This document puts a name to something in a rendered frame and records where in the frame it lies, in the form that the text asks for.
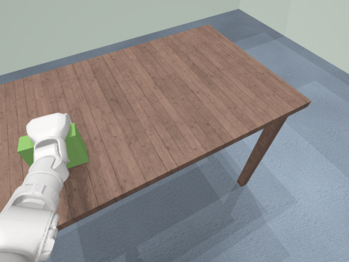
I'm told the sponge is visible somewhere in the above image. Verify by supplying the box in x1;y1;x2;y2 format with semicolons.
17;123;89;169

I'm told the robot left forearm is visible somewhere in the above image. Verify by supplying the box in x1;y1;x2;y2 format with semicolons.
0;136;69;222

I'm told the robot left hand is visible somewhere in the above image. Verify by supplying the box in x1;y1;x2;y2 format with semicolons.
26;112;72;163

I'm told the robot left upper arm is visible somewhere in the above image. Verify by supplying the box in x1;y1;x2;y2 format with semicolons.
0;205;59;262

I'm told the table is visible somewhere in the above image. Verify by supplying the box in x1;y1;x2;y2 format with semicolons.
0;24;311;231

